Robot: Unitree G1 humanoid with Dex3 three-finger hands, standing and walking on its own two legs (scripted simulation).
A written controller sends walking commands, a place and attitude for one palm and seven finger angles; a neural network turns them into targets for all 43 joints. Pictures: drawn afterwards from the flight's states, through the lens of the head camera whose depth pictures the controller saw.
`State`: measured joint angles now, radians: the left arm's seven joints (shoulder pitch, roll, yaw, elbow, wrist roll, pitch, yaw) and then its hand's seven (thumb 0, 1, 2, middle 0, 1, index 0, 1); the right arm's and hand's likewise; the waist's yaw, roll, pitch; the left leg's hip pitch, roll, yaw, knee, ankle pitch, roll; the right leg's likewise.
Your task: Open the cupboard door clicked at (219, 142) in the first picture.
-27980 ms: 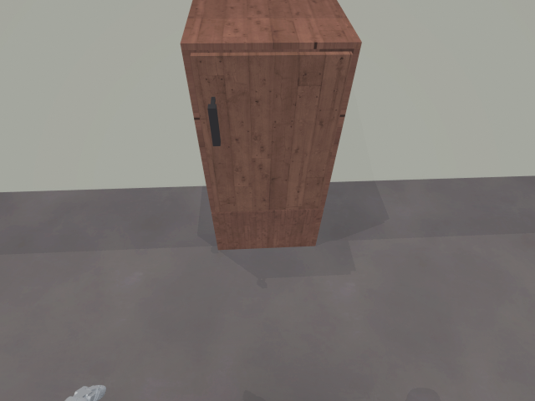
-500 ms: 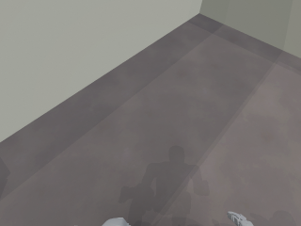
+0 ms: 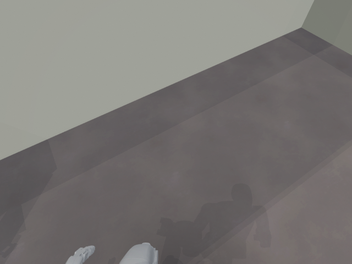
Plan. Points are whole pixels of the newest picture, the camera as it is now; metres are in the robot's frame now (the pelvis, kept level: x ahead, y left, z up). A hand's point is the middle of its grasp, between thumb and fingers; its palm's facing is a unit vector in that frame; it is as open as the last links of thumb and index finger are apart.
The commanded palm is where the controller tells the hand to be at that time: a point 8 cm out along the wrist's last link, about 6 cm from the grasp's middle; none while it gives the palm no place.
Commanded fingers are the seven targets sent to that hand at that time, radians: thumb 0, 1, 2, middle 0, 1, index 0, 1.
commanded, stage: turn to face it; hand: left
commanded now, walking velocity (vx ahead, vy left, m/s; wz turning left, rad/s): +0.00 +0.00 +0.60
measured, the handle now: out of the picture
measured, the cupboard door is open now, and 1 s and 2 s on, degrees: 44 44 44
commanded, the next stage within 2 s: take the last steps up to it in 2.00 s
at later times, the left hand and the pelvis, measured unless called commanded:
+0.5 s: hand out of the picture +0.04 +0.22 -0.16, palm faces +0.30 -0.90 -0.31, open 7.4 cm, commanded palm none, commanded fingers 0.00 0.90 0.90 -0.20 -0.30 -0.20 -0.30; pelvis +0.00 -0.03 -0.01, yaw +17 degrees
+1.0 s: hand out of the picture -0.04 +0.20 -0.16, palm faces +0.59 -0.76 -0.27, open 7.4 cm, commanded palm none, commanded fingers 0.00 0.90 0.90 -0.20 -0.30 -0.20 -0.30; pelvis +0.01 -0.04 -0.01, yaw +36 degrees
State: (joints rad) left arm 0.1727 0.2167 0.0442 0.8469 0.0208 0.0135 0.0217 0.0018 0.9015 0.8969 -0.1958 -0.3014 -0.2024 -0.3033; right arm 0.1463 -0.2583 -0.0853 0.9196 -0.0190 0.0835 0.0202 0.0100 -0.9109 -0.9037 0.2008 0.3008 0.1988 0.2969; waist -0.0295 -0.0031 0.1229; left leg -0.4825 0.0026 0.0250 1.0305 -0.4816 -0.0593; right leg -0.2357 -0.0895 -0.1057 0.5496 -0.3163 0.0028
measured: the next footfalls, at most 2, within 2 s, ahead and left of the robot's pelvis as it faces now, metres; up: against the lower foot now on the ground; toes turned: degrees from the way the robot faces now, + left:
left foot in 0.16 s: +0.05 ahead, +0.13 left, +0.00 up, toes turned +10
right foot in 0.46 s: +0.08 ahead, -0.14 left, +0.00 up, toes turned +15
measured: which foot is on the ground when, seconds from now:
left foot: up 0.00-0.14, down 0.16-0.46, up 0.48-0.74, down 0.76-1.00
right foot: down 0.00-0.14, up 0.16-0.44, down 0.46-0.76, up 0.78-1.00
